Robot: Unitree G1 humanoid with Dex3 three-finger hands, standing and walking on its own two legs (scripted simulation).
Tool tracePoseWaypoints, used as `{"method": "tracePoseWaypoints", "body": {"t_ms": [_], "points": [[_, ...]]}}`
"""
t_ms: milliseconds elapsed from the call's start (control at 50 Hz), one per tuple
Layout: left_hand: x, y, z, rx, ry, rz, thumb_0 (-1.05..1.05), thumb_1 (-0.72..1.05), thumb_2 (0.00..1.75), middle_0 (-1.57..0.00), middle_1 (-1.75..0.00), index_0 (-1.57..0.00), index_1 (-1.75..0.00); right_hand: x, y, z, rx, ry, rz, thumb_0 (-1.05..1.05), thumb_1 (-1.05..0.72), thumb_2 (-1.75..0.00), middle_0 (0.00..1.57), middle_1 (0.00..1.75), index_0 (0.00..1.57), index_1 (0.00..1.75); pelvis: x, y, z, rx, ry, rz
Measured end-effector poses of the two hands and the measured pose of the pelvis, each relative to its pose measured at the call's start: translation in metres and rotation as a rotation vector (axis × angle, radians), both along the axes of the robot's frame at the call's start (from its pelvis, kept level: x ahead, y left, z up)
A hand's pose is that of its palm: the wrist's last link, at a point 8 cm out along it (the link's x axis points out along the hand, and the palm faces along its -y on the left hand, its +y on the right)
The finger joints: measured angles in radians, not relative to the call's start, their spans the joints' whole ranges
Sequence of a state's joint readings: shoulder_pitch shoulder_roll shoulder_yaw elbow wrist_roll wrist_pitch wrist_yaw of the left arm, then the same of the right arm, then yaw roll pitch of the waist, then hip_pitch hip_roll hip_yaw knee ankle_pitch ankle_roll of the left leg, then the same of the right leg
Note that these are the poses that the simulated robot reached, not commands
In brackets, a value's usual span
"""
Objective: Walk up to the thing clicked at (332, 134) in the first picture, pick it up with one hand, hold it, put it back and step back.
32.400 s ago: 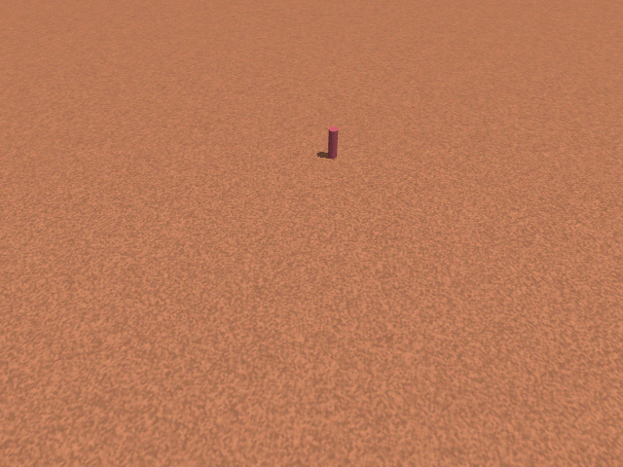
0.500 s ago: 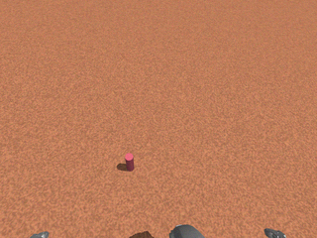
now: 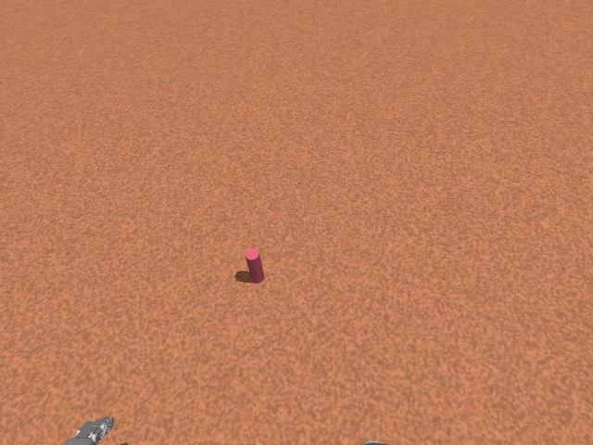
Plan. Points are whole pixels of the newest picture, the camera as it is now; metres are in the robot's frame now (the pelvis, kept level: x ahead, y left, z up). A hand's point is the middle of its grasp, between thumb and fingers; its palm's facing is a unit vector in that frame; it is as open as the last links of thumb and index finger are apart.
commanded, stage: step back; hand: left
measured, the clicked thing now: (255, 266) +0.75 +0.19 -0.67
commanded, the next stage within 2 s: stand in 1.74 s
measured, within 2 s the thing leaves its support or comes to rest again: neither
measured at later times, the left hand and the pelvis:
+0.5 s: hand out of the picture -0.11 +0.22 -0.14, palm faces -0.03 -0.91 -0.42, open 7.4 cm; pelvis -0.18 -0.05 +0.00, yaw -2 degrees
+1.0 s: hand out of the picture -0.26 +0.23 -0.14, palm faces +0.04 -0.92 -0.39, open 7.4 cm; pelvis -0.28 -0.05 +0.00, yaw +1 degrees
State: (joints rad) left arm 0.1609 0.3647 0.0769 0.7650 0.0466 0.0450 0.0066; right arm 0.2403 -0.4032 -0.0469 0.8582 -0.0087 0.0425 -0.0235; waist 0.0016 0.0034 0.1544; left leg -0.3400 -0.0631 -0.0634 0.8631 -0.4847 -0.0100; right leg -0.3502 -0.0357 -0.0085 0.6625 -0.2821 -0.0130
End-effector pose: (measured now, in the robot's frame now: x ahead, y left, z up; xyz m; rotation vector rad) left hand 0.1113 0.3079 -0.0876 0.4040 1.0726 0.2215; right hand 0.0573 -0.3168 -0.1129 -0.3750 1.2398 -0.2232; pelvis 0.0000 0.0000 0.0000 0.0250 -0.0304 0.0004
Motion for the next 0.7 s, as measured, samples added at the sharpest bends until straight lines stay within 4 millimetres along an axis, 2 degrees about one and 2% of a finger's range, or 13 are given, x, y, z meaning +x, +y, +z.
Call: {"method": "tracePoseWaypoints", "body": {"t_ms": [80, 180, 300, 400, 460, 520, 620, 700], "points": [[-0.008, 0.004, -0.012, -0.026, -0.06, 0.002, 0.01, 0.91, 0.9, -0.21, -0.3, -0.2, -0.3, -0.03, 0.008, -0.004, -0.009, 0.021, 0.021, 0.01, -0.91, -0.9, 0.2, 0.3, 0.2, 0.3, -0.03, 0.003, -0.009, 0.015, -0.018, 0.022], [-0.04, -0.004, -0.014, -0.054, -0.036, 0.023, 0.01, 0.91, 0.9, -0.21, -0.3, -0.2, -0.3, -0.053, 0.009, 0.009, -0.004, -0.019, 0.039, 0.01, -0.91, -0.9, 0.2, 0.3, 0.2, 0.3, -0.063, -0.005, -0.001, -0.021, -0.014, 0.019], [-0.101, -0.019, -0.018, -0.047, 0.034, 0.013, 0.01, 0.91, 0.9, -0.21, -0.3, -0.2, -0.3, -0.059, -0.012, 0.017, -0.025, -0.122, 0.058, 0.01, -0.9, -0.9, 0.21, 0.3, 0.2, 0.3, -0.105, -0.021, -0.001, -0.035, 0.005, -0.021], [-0.165, -0.036, -0.024, -0.014, 0.091, 0.019, 0.01, 0.91, 0.9, -0.21, -0.3, -0.2, -0.3, -0.075, -0.041, 0.003, -0.017, -0.184, 0.055, 0.01, -0.9, -0.9, 0.2, 0.3, 0.2, 0.3, -0.147, -0.042, -0.013, -0.059, -0.004, -0.029], [-0.206, -0.044, -0.016, -0.011, 0.119, 0.04, 0.01, 0.91, 0.9, -0.21, -0.3, -0.2, -0.3, -0.094, -0.046, 0.004, -0.007, -0.165, 0.04, 0.01, -0.91, -0.9, 0.2, 0.3, 0.2, 0.3, -0.165, -0.048, -0.007, -0.016, -0.003, -0.033], [-0.237, -0.046, -0.008, 0.005, 0.139, 0.062, 0.01, 0.91, 0.9, -0.21, -0.3, -0.2, -0.3, -0.117, -0.048, 0.004, 0.005, -0.143, 0.046, 0.01, -0.91, -0.9, 0.2, 0.3, 0.2, 0.3, -0.182, -0.05, -0.001, 0.003, 0.003, -0.021], [-0.269, -0.038, -0.002, 0.034, 0.096, 0.081, 0.01, 0.9, 0.9, -0.21, -0.3, -0.2, -0.3, -0.16, -0.044, -0.004, 0.013, -0.067, 0.08, 0.01, -0.91, -0.9, 0.2, 0.3, 0.2, 0.3, -0.215, -0.05, -0.002, 0.001, 0.002, 0.024], [-0.295, -0.025, -0.008, 0.031, 0.052, 0.106, 0.01, 0.9, 0.9, -0.21, -0.3, -0.2, -0.3, -0.189, -0.033, -0.009, 0.018, -0.027, 0.109, 0.01, -0.91, -0.9, 0.2, 0.3, 0.2, 0.3, -0.241, -0.044, -0.008, -0.007, -0.002, 0.069]]}}
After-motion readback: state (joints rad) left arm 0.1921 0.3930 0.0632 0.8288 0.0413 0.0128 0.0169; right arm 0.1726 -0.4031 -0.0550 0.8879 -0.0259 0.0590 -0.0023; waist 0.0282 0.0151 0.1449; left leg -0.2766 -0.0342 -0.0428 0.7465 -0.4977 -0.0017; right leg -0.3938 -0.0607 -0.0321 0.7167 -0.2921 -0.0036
